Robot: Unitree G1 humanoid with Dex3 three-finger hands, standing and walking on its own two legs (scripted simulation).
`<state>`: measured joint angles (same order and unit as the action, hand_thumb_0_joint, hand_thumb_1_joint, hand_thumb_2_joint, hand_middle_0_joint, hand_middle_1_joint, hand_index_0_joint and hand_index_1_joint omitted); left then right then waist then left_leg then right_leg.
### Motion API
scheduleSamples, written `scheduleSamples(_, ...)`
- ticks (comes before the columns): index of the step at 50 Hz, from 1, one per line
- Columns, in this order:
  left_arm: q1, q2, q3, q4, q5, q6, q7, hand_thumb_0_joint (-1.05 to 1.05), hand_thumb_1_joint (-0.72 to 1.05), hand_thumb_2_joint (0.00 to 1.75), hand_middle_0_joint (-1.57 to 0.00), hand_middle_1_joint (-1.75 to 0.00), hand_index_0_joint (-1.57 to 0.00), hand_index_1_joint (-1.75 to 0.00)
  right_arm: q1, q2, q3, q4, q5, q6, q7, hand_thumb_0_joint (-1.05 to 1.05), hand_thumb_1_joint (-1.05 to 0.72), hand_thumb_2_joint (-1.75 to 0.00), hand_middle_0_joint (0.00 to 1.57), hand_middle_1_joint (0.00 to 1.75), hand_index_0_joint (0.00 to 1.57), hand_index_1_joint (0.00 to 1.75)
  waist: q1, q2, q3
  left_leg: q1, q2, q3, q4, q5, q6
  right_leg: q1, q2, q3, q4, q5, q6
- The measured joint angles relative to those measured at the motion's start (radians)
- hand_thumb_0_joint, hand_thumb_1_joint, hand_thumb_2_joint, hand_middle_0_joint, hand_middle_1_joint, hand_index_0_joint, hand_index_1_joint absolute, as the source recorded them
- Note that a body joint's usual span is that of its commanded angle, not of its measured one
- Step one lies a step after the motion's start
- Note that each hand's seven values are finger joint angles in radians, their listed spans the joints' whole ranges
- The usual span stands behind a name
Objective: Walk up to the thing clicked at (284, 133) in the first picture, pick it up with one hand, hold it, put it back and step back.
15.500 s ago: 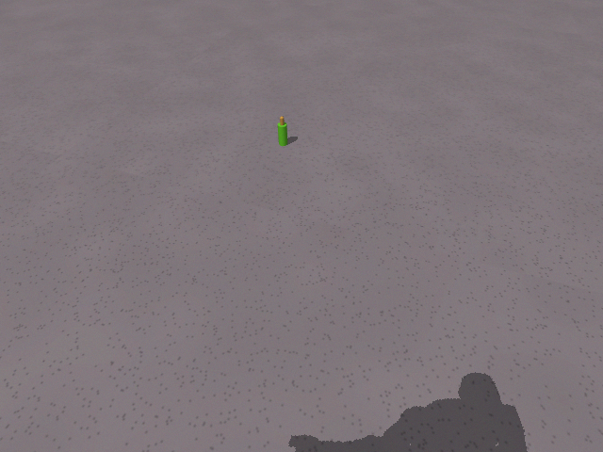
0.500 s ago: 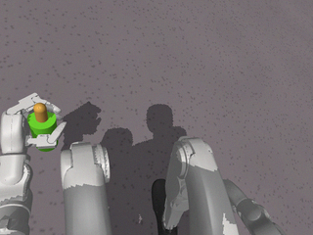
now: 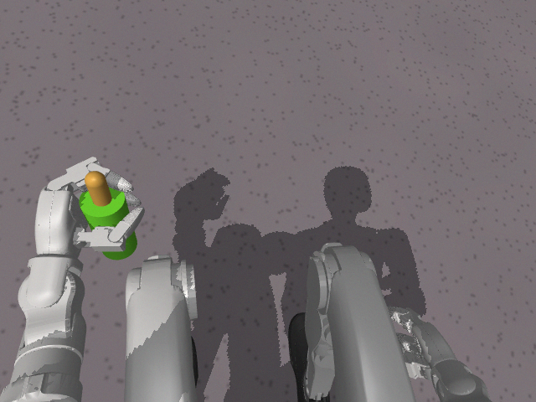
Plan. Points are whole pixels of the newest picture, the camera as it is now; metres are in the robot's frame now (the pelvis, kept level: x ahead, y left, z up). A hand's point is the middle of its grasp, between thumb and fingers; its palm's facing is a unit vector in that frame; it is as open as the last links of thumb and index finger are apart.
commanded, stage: settle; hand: left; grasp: from the side
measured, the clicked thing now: (108, 215) +0.38 +0.22 -0.06
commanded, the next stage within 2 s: hold in 0.56 s
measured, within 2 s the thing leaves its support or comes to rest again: neither
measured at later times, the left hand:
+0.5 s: hand (87, 204) +0.38 +0.22 +0.00, palm faces +0.03 -1.00 -0.06, open 6.6 cm
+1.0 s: hand (78, 194) +0.37 +0.22 +0.05, palm faces +0.00 -1.00 -0.05, open 6.6 cm
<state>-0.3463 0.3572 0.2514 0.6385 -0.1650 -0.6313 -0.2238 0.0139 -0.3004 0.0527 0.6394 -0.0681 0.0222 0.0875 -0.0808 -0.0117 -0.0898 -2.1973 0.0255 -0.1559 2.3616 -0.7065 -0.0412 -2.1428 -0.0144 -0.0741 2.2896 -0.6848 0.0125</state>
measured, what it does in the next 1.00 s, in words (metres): rises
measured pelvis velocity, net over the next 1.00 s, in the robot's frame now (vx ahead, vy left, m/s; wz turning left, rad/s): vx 0.00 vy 0.00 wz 0.05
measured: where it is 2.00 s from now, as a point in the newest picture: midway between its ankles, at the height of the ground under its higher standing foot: (247, 395)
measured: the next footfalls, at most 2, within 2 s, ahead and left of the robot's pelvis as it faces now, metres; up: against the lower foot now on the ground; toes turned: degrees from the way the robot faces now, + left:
none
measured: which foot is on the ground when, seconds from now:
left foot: down 0.00-1.00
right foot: down 0.00-1.00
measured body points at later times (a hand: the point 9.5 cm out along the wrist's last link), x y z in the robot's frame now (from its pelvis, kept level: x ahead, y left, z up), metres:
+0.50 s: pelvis +0.00 +0.00 +0.03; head +0.19 +0.05 +0.44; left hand +0.37 +0.28 +0.01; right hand +0.19 -0.25 -0.09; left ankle +0.08 +0.14 -0.32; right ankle +0.10 -0.12 -0.32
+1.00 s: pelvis +0.00 +0.00 +0.06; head +0.18 +0.04 +0.47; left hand +0.37 +0.27 +0.05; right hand +0.18 -0.25 -0.06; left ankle +0.08 +0.14 -0.32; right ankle +0.10 -0.12 -0.32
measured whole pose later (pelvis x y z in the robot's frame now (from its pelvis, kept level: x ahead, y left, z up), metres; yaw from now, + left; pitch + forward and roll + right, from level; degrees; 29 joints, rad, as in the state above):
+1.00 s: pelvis +0.00 +0.00 +0.06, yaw +3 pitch +32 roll -4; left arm -0.33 0.32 0.27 0.56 -0.20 -0.54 -0.30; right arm 0.08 -0.28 0.00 0.64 -0.02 -0.03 0.04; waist -0.06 0.01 -0.17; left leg -2.04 0.02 -0.09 2.15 -0.69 -0.03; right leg -2.00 -0.03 -0.04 2.12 -0.69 0.01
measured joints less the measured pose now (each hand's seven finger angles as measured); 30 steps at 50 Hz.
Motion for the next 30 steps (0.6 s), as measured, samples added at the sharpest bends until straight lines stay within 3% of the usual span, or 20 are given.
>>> scheduleSamples(12,-0.011,-0.010,0.012,-0.011,0.003,0.025,-0.025,0.04,0.01,1.05,-0.97,-1.04,-0.95,-1.11,-0.005,0.005,-0.034,-0.004,0.011,-0.020,-0.022,0.01,-0.90,-0.90,0.20,0.30,0.20,0.30,0.013,-0.005,-0.037,0.043,0.000,0.028,-0.061,-0.001,0.008,0.041,-0.006,0.019,-0.049,-0.010,0.004)
scheduleSamples(30,-0.043,-0.029,0.024,0.037,0.001,0.031,-0.045,0.04,0.01,1.05,-0.97,-1.04,-0.95,-1.11,0.028,0.024,-0.040,0.017,0.016,-0.042,-0.027,0.01,-0.89,-0.89,0.20,0.30,0.20,0.30,0.020,0.003,-0.053,0.086,-0.004,0.052,-0.118,0.020,0.013,0.077,-0.015,0.037,-0.091,0.001,0.004)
